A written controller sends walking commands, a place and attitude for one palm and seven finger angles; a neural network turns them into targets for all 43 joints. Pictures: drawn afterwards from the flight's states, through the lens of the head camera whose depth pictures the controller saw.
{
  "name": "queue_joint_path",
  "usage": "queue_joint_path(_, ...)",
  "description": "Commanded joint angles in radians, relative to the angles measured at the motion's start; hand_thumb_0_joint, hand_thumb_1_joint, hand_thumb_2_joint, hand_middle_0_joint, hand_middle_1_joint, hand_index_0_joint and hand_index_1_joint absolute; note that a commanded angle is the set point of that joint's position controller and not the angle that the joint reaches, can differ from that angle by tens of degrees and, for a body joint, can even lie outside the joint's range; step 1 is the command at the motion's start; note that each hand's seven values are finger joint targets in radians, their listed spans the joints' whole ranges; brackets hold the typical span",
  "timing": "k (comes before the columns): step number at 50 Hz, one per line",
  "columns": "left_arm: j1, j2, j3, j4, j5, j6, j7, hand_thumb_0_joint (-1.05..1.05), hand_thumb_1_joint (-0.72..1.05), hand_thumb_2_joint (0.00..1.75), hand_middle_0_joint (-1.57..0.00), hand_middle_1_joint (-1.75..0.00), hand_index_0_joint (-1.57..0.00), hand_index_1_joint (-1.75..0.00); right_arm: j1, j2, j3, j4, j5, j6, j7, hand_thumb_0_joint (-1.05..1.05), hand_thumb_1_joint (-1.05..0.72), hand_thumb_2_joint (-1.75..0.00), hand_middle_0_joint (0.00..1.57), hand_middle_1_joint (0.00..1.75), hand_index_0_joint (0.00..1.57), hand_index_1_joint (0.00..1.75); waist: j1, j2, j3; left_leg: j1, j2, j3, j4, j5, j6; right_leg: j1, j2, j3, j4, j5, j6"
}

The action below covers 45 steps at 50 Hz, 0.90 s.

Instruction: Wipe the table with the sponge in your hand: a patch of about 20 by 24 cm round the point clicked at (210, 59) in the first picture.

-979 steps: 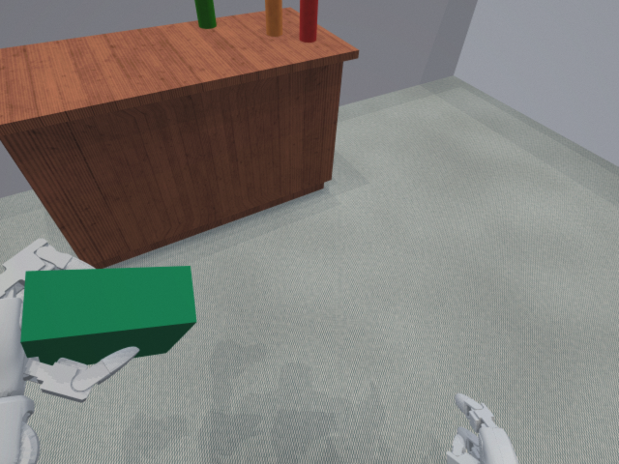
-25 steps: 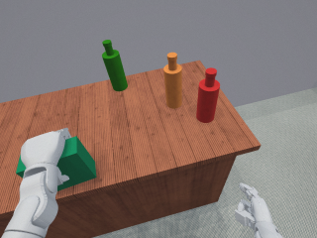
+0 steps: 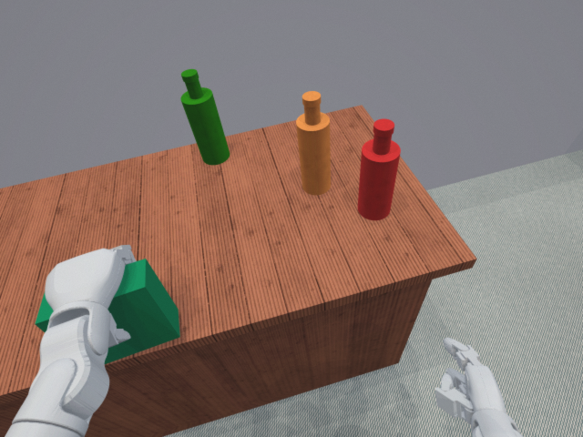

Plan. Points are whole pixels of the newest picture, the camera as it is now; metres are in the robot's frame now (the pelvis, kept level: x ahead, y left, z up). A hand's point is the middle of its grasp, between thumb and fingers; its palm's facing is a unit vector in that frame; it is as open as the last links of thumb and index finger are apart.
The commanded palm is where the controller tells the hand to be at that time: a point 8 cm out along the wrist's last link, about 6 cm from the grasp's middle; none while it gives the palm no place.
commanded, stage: move the sponge above the wiping area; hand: left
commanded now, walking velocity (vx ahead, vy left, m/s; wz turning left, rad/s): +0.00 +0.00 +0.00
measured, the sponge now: (123, 323) +0.24 +0.30 +0.00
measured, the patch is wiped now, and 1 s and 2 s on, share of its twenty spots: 0.00 0.00 0.00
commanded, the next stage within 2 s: none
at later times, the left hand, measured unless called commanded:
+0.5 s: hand (114, 307) +0.25 +0.30 +0.05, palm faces -0.15 -0.11 -0.98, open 9.9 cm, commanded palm +0.24 +0.29 +0.14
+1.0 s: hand (134, 298) +0.26 +0.27 +0.05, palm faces -0.11 -0.10 -0.99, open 9.9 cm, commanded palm +0.24 +0.29 +0.14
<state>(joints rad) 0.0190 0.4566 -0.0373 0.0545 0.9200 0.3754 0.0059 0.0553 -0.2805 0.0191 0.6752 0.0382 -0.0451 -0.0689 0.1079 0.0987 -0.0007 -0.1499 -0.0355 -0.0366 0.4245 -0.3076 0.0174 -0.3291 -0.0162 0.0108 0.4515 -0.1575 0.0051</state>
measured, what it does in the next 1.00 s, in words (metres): stands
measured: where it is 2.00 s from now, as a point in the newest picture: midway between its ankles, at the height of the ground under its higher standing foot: outside the picture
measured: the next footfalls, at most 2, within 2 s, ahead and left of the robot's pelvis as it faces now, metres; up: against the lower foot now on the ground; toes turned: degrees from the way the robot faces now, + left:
none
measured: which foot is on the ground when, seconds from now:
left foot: down 0.00-1.00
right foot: down 0.00-1.00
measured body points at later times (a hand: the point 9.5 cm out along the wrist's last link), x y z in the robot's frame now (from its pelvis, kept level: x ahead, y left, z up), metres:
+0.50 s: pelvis +0.00 +0.00 +0.00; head +0.03 -0.04 +0.45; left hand +0.25 +0.30 +0.10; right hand +0.25 -0.21 -0.09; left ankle -0.06 +0.11 -0.74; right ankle +0.05 -0.12 -0.74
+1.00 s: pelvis +0.01 +0.01 +0.00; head +0.03 -0.03 +0.45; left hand +0.26 +0.27 +0.11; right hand +0.24 -0.20 -0.09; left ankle -0.06 +0.11 -0.74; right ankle +0.05 -0.12 -0.74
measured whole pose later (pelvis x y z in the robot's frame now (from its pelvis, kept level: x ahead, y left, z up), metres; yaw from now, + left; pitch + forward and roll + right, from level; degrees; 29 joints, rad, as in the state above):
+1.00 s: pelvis +0.01 +0.01 +0.00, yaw +0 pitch +2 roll +0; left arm 0.06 0.43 -0.09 -0.02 0.95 0.24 0.00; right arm 0.06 -0.27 0.02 0.67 0.01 -0.06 -0.07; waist 0.12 0.09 -0.01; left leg -0.13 -0.04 -0.04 0.41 -0.31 0.02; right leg -0.31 -0.02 0.01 0.43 -0.16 0.01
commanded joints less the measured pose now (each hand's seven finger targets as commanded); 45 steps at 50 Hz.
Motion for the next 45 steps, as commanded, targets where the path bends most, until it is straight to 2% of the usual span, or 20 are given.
queue_joint_path(1, -0.351, 0.298, 0.155, -0.376, 0.075, -0.168, 0.050, 0.00, 0.10, 1.30, -1.20, -1.60, -1.20, -1.60, -0.153, -0.078, -0.033, -0.180, -0.021, -0.086, -0.029, 0.00, -0.90, -0.90, 0.20, 0.30, 0.20, 0.30, 0.008, -0.022, -0.318, -0.022, -0.002, -0.036, -0.032, 0.312, 0.024, 0.250, 0.032, 0.053, -0.017, 0.115, -0.068)
queue_joint_path(2, -0.352, 0.283, 0.155, -0.375, 0.088, -0.206, 0.073, 0.00, 0.10, 1.30, -1.20, -1.60, -1.20, -1.60, -0.127, -0.067, -0.035, -0.175, -0.029, -0.096, -0.037, 0.00, -0.90, -0.90, 0.20, 0.30, 0.20, 0.30, 0.013, -0.001, -0.342, -0.019, -0.001, -0.035, -0.028, 0.343, 0.023, 0.256, 0.025, 0.036, -0.007, 0.122, -0.068)
queue_joint_path(3, -0.349, 0.315, 0.196, -0.361, 0.097, -0.235, 0.102, 0.00, 0.10, 1.30, -1.20, -1.60, -1.20, -1.60, -0.115, -0.071, -0.043, -0.157, -0.034, -0.099, -0.041, 0.00, -0.90, -0.90, 0.20, 0.30, 0.20, 0.30, 0.016, 0.019, -0.318, -0.014, 0.002, -0.036, -0.028, 0.363, 0.015, 0.244, 0.030, 0.049, -0.014, 0.139, -0.075)
queue_joint_path(5, -0.351, 0.305, 0.217, -0.327, 0.111, -0.252, 0.158, 0.00, 0.10, 1.30, -1.20, -1.60, -1.20, -1.60, -0.108, -0.066, -0.049, -0.137, -0.035, -0.098, -0.043, 0.00, -0.90, -0.90, 0.20, 0.30, 0.20, 0.30, 0.018, 0.028, -0.301, -0.018, 0.012, -0.045, -0.029, 0.418, -0.005, 0.225, 0.027, 0.046, -0.015, 0.158, -0.079)
queue_joint_path(7, -0.356, 0.306, 0.251, -0.285, 0.099, -0.225, 0.206, 0.00, 0.10, 1.30, -1.20, -1.60, -1.20, -1.60, -0.119, -0.066, -0.054, -0.122, -0.028, -0.095, -0.036, 0.00, -0.90, -0.90, 0.20, 0.30, 0.20, 0.30, 0.021, 0.015, -0.302, -0.031, 0.010, -0.037, -0.027, 0.425, -0.013, 0.234, 0.025, 0.050, -0.019, 0.170, -0.082)
queue_joint_path(10, -0.309, 0.238, 0.207, -0.222, 0.058, -0.141, 0.232, 0.00, 0.10, 1.30, -1.20, -1.60, -1.20, -1.60, -0.157, -0.067, -0.054, -0.113, -0.013, -0.080, -0.015, 0.00, -0.90, -0.90, 0.20, 0.30, 0.20, 0.30, 0.035, 0.007, -0.290, -0.041, 0.013, -0.013, -0.041, 0.432, -0.029, 0.257, 0.015, 0.029, -0.026, 0.199, -0.077)
queue_joint_path(12, -0.254, 0.209, 0.179, -0.177, 0.031, -0.065, 0.206, 0.00, 0.10, 1.30, -1.20, -1.60, -1.20, -1.60, -0.179, -0.078, -0.046, -0.117, -0.003, -0.070, -0.001, 0.00, -0.90, -0.90, 0.20, 0.30, 0.20, 0.30, 0.031, -0.049, -0.282, -0.065, 0.008, -0.004, -0.053, 0.403, -0.022, 0.289, 0.014, 0.018, -0.027, 0.196, -0.069)
queue_joint_path(15, -0.171, 0.185, 0.113, -0.105, 0.007, 0.036, 0.123, 0.00, 0.10, 1.30, -1.20, -1.60, -1.20, -1.60, -0.204, -0.095, -0.034, -0.133, 0.007, -0.045, 0.001, 0.00, -0.90, -0.90, 0.20, 0.30, 0.20, 0.30, 0.024, -0.133, -0.202, -0.106, -0.004, 0.005, -0.069, 0.322, -0.005, 0.294, 0.011, 0.010, -0.044, 0.158, -0.057)
queue_joint_path(16, -0.150, 0.185, 0.112, -0.114, 0.008, 0.056, 0.090, 0.00, 0.10, 1.30, -1.20, -1.60, -1.20, -1.60, -0.235, -0.099, -0.028, -0.146, 0.014, -0.042, 0.006, 0.00, -0.90, -0.90, 0.20, 0.30, 0.20, 0.30, 0.018, -0.112, -0.186, -0.103, -0.007, -0.002, -0.070, 0.312, -0.004, 0.289, 0.018, 0.030, -0.045, 0.147, -0.064)
queue_joint_path(17, -0.142, 0.168, 0.081, -0.129, 0.004, 0.063, 0.058, 0.00, 0.10, 1.30, -1.20, -1.60, -1.20, -1.60, -0.207, -0.100, -0.025, -0.158, 0.013, -0.037, 0.007, 0.00, -0.90, -0.90, 0.20, 0.30, 0.20, 0.30, 0.015, -0.124, -0.207, -0.109, -0.007, 0.004, -0.067, 0.316, 0.002, 0.307, 0.009, 0.002, -0.035, 0.154, -0.056)
queue_joint_path(20, -0.187, 0.217, 0.081, -0.204, 0.030, 0.019, -0.005, 0.00, 0.10, 1.30, -1.20, -1.60, -1.20, -1.60, -0.183, -0.102, -0.024, -0.184, 0.004, -0.033, -0.004, 0.00, -0.90, -0.90, 0.20, 0.30, 0.20, 0.30, 0.003, -0.123, -0.226, -0.092, -0.008, -0.006, -0.057, 0.292, 0.018, 0.283, 0.011, 0.008, -0.032, 0.136, -0.053)
queue_joint_path(22, -0.222, 0.236, 0.105, -0.288, 0.048, -0.068, -0.011, 0.00, 0.10, 1.30, -1.20, -1.60, -1.20, -1.60, -0.159, -0.087, -0.023, -0.191, -0.007, -0.053, -0.008, 0.00, -0.90, -0.90, 0.20, 0.30, 0.20, 0.30, 0.007, -0.075, -0.288, -0.057, -0.008, -0.015, -0.041, 0.321, 0.025, 0.284, 0.016, 0.014, -0.018, 0.139, -0.060)
queue_joint_path(26, -0.296, 0.338, 0.228, -0.407, 0.088, -0.230, 0.077, 0.00, 0.10, 1.30, -1.20, -1.60, -1.20, -1.60, -0.132, -0.071, -0.035, -0.173, -0.035, -0.083, -0.031, 0.00, -0.90, -0.90, 0.20, 0.30, 0.20, 0.30, 0.028, 0.028, -0.314, -0.009, 0.007, -0.052, -0.030, 0.411, 0.010, 0.268, 0.035, 0.066, -0.016, 0.186, -0.079)
queue_joint_path(28, -0.291, 0.318, 0.245, -0.363, 0.102, -0.257, 0.141, 0.00, 0.10, 1.30, -1.20, -1.60, -1.20, -1.60, -0.103, -0.065, -0.049, -0.150, -0.039, -0.089, -0.037, 0.00, -0.90, -0.90, 0.20, 0.30, 0.20, 0.30, 0.027, 0.039, -0.300, -0.008, 0.013, -0.048, -0.024, 0.459, -0.003, 0.246, 0.026, 0.054, -0.021, 0.194, -0.081)
queue_joint_path(31, -0.293, 0.322, 0.292, -0.301, 0.080, -0.213, 0.213, 0.00, 0.10, 1.30, -1.20, -1.60, -1.20, -1.60, -0.142, -0.070, -0.057, -0.124, -0.025, -0.081, -0.027, 0.00, -0.90, -0.90, 0.20, 0.30, 0.20, 0.30, 0.034, 0.021, -0.291, -0.018, 0.009, -0.040, -0.030, 0.440, -0.016, 0.255, 0.028, 0.080, -0.037, 0.205, -0.091)
queue_joint_path(33, -0.299, 0.251, 0.225, -0.246, 0.052, -0.160, 0.225, 0.00, 0.10, 1.30, -1.20, -1.60, -1.20, -1.60, -0.153, -0.068, -0.056, -0.118, -0.014, -0.076, -0.019, 0.00, -0.90, -0.90, 0.20, 0.30, 0.20, 0.30, 0.031, 0.019, -0.279, -0.037, 0.010, -0.016, -0.043, 0.412, -0.023, 0.258, 0.013, 0.042, -0.038, 0.194, -0.079)
queue_joint_path(36, -0.243, 0.230, 0.194, -0.150, 0.018, -0.061, 0.183, 0.00, 0.10, 1.30, -1.20, -1.60, -1.20, -1.60, -0.204, -0.086, -0.044, -0.114, 0.003, -0.065, -0.011, 0.00, -0.90, -0.90, 0.20, 0.30, 0.20, 0.30, 0.023, -0.046, -0.236, -0.062, 0.005, -0.010, -0.064, 0.354, -0.016, 0.269, 0.017, 0.035, -0.051, 0.159, -0.074)
queue_joint_path(39, -0.230, 0.156, 0.059, -0.145, 0.006, 0.005, 0.092, 0.00, 0.10, 1.30, -1.20, -1.60, -1.20, -1.60, -0.207, -0.098, -0.034, -0.138, 0.012, -0.051, -0.010, 0.00, -0.90, -0.90, 0.20, 0.30, 0.20, 0.30, 0.000, -0.076, -0.214, -0.083, -0.001, -0.006, -0.079, 0.321, -0.008, 0.274, 0.010, -0.002, -0.054, 0.140, -0.059)
queue_joint_path(42, -0.218, 0.130, 0.009, -0.200, 0.017, -0.008, 0.017, 0.00, 0.10, 1.30, -1.20, -1.60, -1.20, -1.60, -0.184, -0.095, -0.027, -0.169, 0.008, -0.058, -0.006, 0.00, -0.90, -0.90, 0.20, 0.30, 0.20, 0.30, -0.008, -0.084, -0.250, -0.065, 0.000, -0.017, -0.066, 0.332, 0.007, 0.275, 0.014, -0.012, -0.038, 0.134, -0.060)
queue_joint_path(45, -0.219, 0.226, 0.098, -0.274, 0.055, -0.091, 0.010, 0.00, 0.10, 1.30, -1.20, -1.60, -1.20, -1.60, -0.147, -0.091, -0.034, -0.174, -0.015, -0.058, -0.007, 0.00, -0.90, -0.90, 0.20, 0.30, 0.20, 0.30, 0.016, -0.109, -0.299, -0.044, 0.001, -0.025, -0.052, 0.377, 0.014, 0.291, 0.018, 0.007, -0.024, 0.182, -0.061)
